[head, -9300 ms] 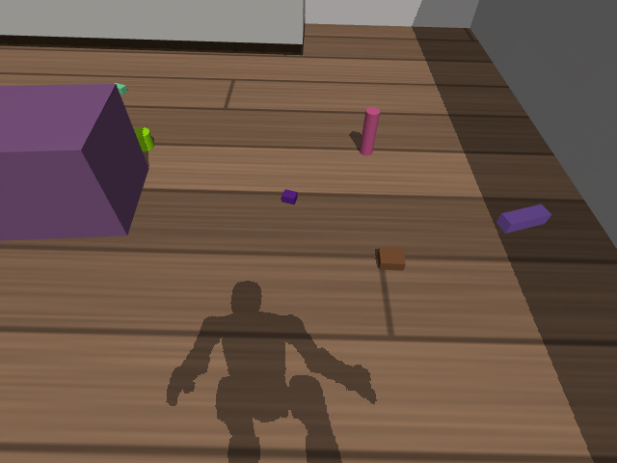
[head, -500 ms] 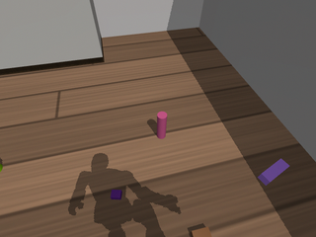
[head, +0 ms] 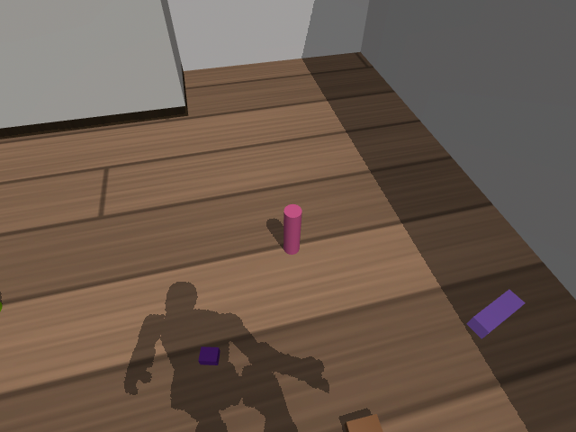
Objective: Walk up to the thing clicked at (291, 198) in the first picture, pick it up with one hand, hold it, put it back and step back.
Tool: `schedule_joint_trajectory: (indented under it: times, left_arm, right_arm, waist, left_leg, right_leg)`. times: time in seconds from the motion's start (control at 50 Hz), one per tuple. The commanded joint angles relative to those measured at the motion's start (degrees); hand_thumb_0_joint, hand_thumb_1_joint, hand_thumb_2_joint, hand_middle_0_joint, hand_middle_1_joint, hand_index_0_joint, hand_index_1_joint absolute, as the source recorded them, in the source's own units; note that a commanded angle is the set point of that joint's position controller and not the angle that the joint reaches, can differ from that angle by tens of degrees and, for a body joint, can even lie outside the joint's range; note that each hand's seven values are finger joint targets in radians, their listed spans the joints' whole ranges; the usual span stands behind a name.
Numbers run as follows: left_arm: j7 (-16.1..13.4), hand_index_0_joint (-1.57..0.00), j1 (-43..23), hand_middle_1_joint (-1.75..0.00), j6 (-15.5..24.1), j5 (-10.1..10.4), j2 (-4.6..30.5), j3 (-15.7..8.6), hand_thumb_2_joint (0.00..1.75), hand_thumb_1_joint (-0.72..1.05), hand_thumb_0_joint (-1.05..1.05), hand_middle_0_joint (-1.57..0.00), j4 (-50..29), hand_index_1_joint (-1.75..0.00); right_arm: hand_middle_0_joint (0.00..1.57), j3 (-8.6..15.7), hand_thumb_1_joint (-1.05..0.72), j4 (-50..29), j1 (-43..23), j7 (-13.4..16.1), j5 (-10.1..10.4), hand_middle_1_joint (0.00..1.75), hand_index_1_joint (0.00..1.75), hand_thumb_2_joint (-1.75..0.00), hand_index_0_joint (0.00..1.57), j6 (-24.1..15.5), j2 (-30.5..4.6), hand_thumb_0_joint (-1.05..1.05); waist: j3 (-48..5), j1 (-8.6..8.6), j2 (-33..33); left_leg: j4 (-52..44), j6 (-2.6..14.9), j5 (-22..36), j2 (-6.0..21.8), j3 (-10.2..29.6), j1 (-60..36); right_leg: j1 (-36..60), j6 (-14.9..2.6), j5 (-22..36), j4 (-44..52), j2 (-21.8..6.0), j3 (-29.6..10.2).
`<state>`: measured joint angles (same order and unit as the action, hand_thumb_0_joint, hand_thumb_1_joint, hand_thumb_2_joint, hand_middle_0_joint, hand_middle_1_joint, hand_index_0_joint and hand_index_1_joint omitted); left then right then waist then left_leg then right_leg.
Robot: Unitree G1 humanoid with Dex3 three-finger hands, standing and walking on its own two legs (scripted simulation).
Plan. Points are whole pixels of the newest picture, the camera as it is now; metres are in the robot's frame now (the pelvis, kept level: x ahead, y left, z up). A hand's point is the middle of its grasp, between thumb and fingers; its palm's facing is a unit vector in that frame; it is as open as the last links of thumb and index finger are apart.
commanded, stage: stand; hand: left
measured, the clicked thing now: (209, 356) +0.47 +0.25 -0.76
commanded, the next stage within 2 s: walk up in 0.42 s
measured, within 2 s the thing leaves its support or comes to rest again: neither
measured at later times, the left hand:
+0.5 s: hand out of the picture +0.08 +0.25 -0.16, palm faces -0.02 -0.94 -0.35, open 7.4 cm
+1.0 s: hand (126, 425) +0.17 +0.25 -0.16, palm faces -0.03 -0.93 -0.36, open 7.4 cm
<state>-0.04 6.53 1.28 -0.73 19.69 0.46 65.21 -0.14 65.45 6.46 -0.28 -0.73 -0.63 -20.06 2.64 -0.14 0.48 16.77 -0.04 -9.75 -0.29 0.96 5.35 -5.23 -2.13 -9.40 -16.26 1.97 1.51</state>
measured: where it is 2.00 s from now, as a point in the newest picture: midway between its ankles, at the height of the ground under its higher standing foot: outside the picture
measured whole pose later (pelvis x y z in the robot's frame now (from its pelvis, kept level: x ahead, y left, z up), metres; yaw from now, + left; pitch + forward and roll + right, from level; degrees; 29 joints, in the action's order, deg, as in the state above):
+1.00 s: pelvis +0.07 +0.00 -0.01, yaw -1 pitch -3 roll +0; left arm 0.2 7.8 1.6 -1.3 19.7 -1.6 56.5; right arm 1.9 57.4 11.6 0.6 -0.4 0.6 -21.2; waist 6.0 -0.3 0.5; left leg 43.2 0.6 -33.4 -1.4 1.3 11.5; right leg -8.6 -1.3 -16.3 -27.7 -0.5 0.9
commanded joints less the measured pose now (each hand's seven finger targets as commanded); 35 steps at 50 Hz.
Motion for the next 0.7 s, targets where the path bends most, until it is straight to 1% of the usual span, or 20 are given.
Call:
schedule_joint_trajectory:
  times: [0.0, 0.04, 0.1, 0.18, 0.28, 0.36, 0.38, 0.4, 0.44, 0.48, 0.5, 0.52, 0.54, 0.56, 0.58, 0.6, 0.62, 0.64, 0.66, 0.68]
  left_arm:
    - [-0.66, -0.20, -2.15, -0.30, 1.16, 0.46, 12.29, -2.39, 0.90, 0.90, 0.00, -0.20, -3.36, -0.30]
    - [-0.68, -0.20, -2.33, -0.30, 1.13, 0.46, 12.49, -2.42, 0.90, 0.90, 0.00, -0.20, -3.22, -0.30]
    - [-0.72, -0.20, -1.92, -0.30, 1.05, 0.26, 12.68, -2.40, 0.90, 0.90, 0.00, -0.20, -3.33, -0.30]
    - [-0.67, -0.20, -2.11, -0.30, 0.92, 0.49, 12.59, -2.46, 0.90, 0.90, 0.00, -0.20, -3.32, -0.30]
    - [-0.67, -0.20, -1.33, -0.30, 0.99, 0.28, 12.52, -2.28, 0.90, 0.90, 0.00, -0.20, -3.13, -0.30]
    - [-0.68, -0.20, -2.12, -0.30, 0.91, 0.41, 12.69, -2.49, 0.90, 0.90, 0.00, -0.20, -3.23, -0.30]
    - [-0.70, -0.20, -1.58, -0.30, 1.00, 0.30, 12.63, -2.40, 0.90, 0.90, 0.00, -0.20, -3.40, -0.30]
    - [-0.02, -0.20, -0.35, -0.30, 0.99, -0.30, 13.73, -4.66, 0.90, 0.90, 0.00, -0.20, -4.86, -0.30]
    - [0.21, -0.20, 0.65, -0.30, 0.77, -0.59, 14.04, -5.14, 0.90, 0.90, 0.00, -0.20, -4.92, -0.30]
    - [0.21, -0.20, 0.85, -0.30, 0.48, -0.75, 14.87, -5.96, 0.90, 0.90, 0.00, -0.20, -5.42, -0.30]
    - [0.18, -0.20, 0.66, -0.30, 0.41, -0.80, 15.12, -6.17, 0.90, 0.90, 0.00, -0.20, -6.05, -0.30]
    - [0.25, -0.20, 0.54, -0.30, 0.34, -0.83, 15.30, -6.34, 0.90, 0.90, 0.00, -0.20, -6.72, -0.30]
    - [0.33, -0.20, 0.61, -0.30, 0.27, -0.86, 15.07, -6.29, 0.90, 0.90, 0.00, -0.20, -7.46, -0.30]
    - [0.41, -0.20, 0.21, -0.30, 0.21, -0.64, 14.58, -6.23, 0.90, 0.90, 0.00, -0.20, -8.02, -0.30]
    - [0.50, -0.20, -0.91, -0.30, 0.22, -0.34, 13.69, -5.98, 0.90, 0.90, 0.00, -0.20, -8.84, -0.30]
    - [0.51, -0.20, -1.37, -0.30, 0.26, 0.09, 12.45, -5.73, 0.90, 0.90, 0.00, -0.20, -9.42, -0.30]
    - [0.49, -0.20, -1.30, -0.30, 0.26, 0.33, 11.79, -5.74, 0.90, 0.90, 0.00, -0.20, -9.67, -0.30]
    - [0.51, -0.20, -1.24, -0.30, 0.23, 0.38, 11.08, -5.30, 0.90, 0.90, 0.00, -0.20, -9.85, -0.30]
    - [0.43, -0.20, -1.22, -0.30, 0.16, 0.35, 10.71, -5.15, 0.90, 0.90, 0.00, -0.20, -9.92, -0.30]
    - [0.42, -0.20, -2.15, -0.30, 0.02, 0.14, 10.63, -5.08, 0.90, 0.90, 0.00, -0.20, -10.34, -0.30]
  right_arm:
    - [0.20, 1.86, -0.90, -3.52, -2.29, 0.90, 0.30, 0.30, 0.30, -0.90, 0.20, -1.41, -11.88, 0.00]
    - [0.20, 1.77, -0.90, -3.48, -2.04, 0.94, 0.25, 0.30, 0.30, -0.90, 0.20, -1.34, -11.63, 0.00]
    - [0.20, 1.90, -0.90, -3.63, -1.75, 1.00, 0.30, 0.30, 0.30, -0.90, 0.20, -1.29, -11.68, 0.00]
    - [0.20, 1.77, -0.90, -3.39, -1.47, 1.05, 0.33, 0.30, 0.30, -0.90, 0.20, -1.30, -11.86, 0.00]
    - [0.20, 1.72, -0.90, -3.64, -1.58, 1.00, 0.33, 0.30, 0.30, -0.90, 0.20, -1.17, -11.80, 0.00]
    - [0.20, 1.66, -0.90, -3.50, -0.97, 1.03, 0.36, 0.30, 0.30, -0.90, 0.20, -1.16, -11.82, 0.00]
    - [0.20, 1.75, -0.90, -3.77, -1.39, 1.02, 0.32, 0.30, 0.30, -0.90, 0.20, -1.25, -11.93, 0.00]
    - [0.20, 3.15, -0.90, -4.83, 0.75, 0.82, -0.46, 0.30, 0.30, -0.90, 0.20, -1.79, -13.08, 0.00]
    - [0.20, 3.08, -0.90, -5.53, 0.67, 0.68, -0.90, 0.30, 0.30, -0.90, 0.20, -1.96, -12.37, 0.00]
    - [0.20, 3.16, -0.90, -6.35, 0.64, 0.58, -1.08, 0.30, 0.30, -0.90, 0.20, -1.90, -11.52, 0.00]
    - [0.20, 3.07, -0.90, -6.52, 1.35, 0.66, -1.14, 0.30, 0.30, -0.90, 0.20, -1.87, -10.94, 0.00]
    - [0.20, 3.01, -0.90, -6.71, 1.84, 0.69, -1.28, 0.30, 0.30, -0.90, 0.20, -1.95, -10.53, 0.00]
    - [0.20, 3.06, -0.90, -6.94, 2.26, 0.77, -1.39, 0.30, 0.30, -0.90, 0.20, -2.22, -10.58, 0.00]
    - [0.20, 3.13, -0.90, -7.18, 3.07, 0.83, -1.40, 0.30, 0.30, -0.90, 0.20, -2.57, -10.79, 0.00]
    - [0.20, 3.43, -0.90, -7.25, 4.43, 0.95, -1.27, 0.30, 0.30, -0.90, 0.20, -2.99, -11.27, 0.00]
    - [0.20, 3.89, -0.90, -7.34, 5.69, 1.07, -1.21, 0.30, 0.30, -0.90, 0.20, -3.39, -12.39, 0.00]
    - [0.20, 4.54, -0.90, -7.45, 6.78, 1.13, -0.87, 0.30, 0.30, -0.90, 0.20, -3.46, -14.43, 0.00]
    - [0.20, 4.82, -0.90, -7.92, 6.52, 1.21, -0.54, 0.30, 0.30, -0.90, 0.20, -3.43, -15.34, 0.00]
    - [0.20, 5.24, -0.90, -8.42, 6.40, 1.25, -0.48, 0.30, 0.30, -0.90, 0.20, -3.22, -15.89, 0.00]
    - [0.20, 5.64, -0.90, -8.73, 7.15, 1.34, -0.41, 0.30, 0.30, -0.90, 0.20, -2.93, -16.02, 0.00]
  waist:
    - [-4.80, 0.02, 0.18]
    - [-3.94, -0.09, -0.45]
    - [-4.89, -0.16, -0.73]
    - [-3.65, -0.01, 0.03]
    - [-3.06, 0.22, -1.14]
    - [-2.88, -0.08, -0.42]
    - [-4.53, 0.02, -0.42]
    - [-6.70, 0.30, -2.89]
    - [-4.87, 0.83, -3.43]
    - [-0.65, 1.22, -5.48]
    - [1.12, 1.25, -6.13]
    - [3.00, 1.26, -5.91]
    - [3.22, 0.93, -4.98]
    - [3.35, 0.54, -3.59]
    - [2.51, -0.21, -1.92]
    - [0.01, -0.74, -0.06]
    - [-1.27, -0.80, 2.85]
    - [-1.24, -0.68, 4.68]
    - [-1.69, -0.76, 5.43]
    - [-1.24, -1.39, 6.57]
  left_leg:
    - [-2.13, 1.39, 7.52, 7.65, 6.08, -0.05]
    - [-2.24, 1.33, 6.93, 7.62, 6.10, 0.34]
    - [-1.70, 1.30, 8.14, 7.64, 5.89, -0.34]
    - [-2.22, 1.42, 6.69, 7.69, 6.04, 0.45]
    - [-1.89, 1.46, 5.55, 7.52, 6.07, 0.76]
    - [-2.39, 1.46, 5.44, 7.49, 6.27, 1.11]
    - [-2.03, 1.45, 7.10, 7.72, 6.12, -0.43]
    - [1.11, 2.89, 0.61, 5.25, 3.98, -0.27]
    - [3.86, 3.12, -5.28, 3.90, 2.11, 3.10]
    - [6.22, 2.69, -9.26, 2.48, 0.93, 9.13]
    - [7.15, 2.26, -9.76, 2.04, 0.52, 10.83]
    - [7.92, 2.11, -10.39, 1.79, 0.36, 11.62]
    - [7.27, 2.18, -8.58, 2.19, 0.83, 10.32]
    - [5.51, 2.36, -3.96, 2.88, 1.72, 7.97]
    - [3.65, 2.92, 3.64, 4.31, 3.84, 4.53]
    - [2.81, 3.97, 12.02, 6.90, 6.99, 0.21]
    - [2.60, 5.90, 17.77, 9.96, 10.77, -3.94]
    - [2.72, 8.04, 21.29, 12.54, 13.53, -7.16]
    - [3.19, 9.93, 23.20, 14.61, 14.98, -9.55]
    - [3.17, 11.14, 24.75, 16.00, 16.09, -10.96]
  right_leg:
    - [1.63, 0.45, 8.49, 2.51, -9.60, -7.82]
    - [1.23, 0.51, 7.54, 2.58, -9.55, -7.91]
    - [1.76, 0.34, 9.32, 2.33, -9.62, -7.82]
    - [1.41, 0.20, 7.42, 2.51, -9.63, -8.17]
    - [0.71, 0.61, 5.48, 3.07, -9.37, -7.99]
    - [0.75, 0.37, 6.18, 2.82, -9.45, -8.19]
    - [1.45, 0.33, 8.14, 2.36, -9.49, -7.84]
    - [3.30, -0.53, -0.17, 1.34, -7.18, -7.26]
    - [2.51, -1.91, -8.31, 2.43, -8.74, -9.99]
    - [1.78, -3.69, -15.57, 4.07, -10.73, -12.89]
    - [1.28, -4.90, -16.61, 4.73, -12.41, -14.55]
    - [-0.03, -5.98, -15.35, 4.41, -13.59, -15.57]
    - [-1.03, -6.30, -10.26, 2.86, -13.95, -15.09]
    - [-2.41, -5.50, -4.75, 0.40, -12.61, -12.75]
    - [-3.51, -3.83, 2.79, -2.99, -10.28, -9.85]
    - [-4.49, -1.99, 9.46, -7.61, -7.27, -6.57]
    - [-6.99, -0.52, 9.12, -11.76, -5.03, -3.95]
    - [-10.12, 0.24, 5.01, -12.88, -3.81, -3.17]
    - [-11.96, 0.35, 0.66, -14.21, -2.74, -2.08]
    - [-14.12, 0.13, -7.00, -15.27, -1.98, -1.58]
